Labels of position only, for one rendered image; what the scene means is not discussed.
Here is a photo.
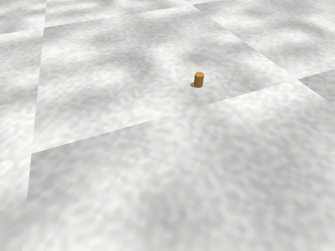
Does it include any can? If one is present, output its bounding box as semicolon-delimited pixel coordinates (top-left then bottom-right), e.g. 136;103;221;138
194;72;204;88

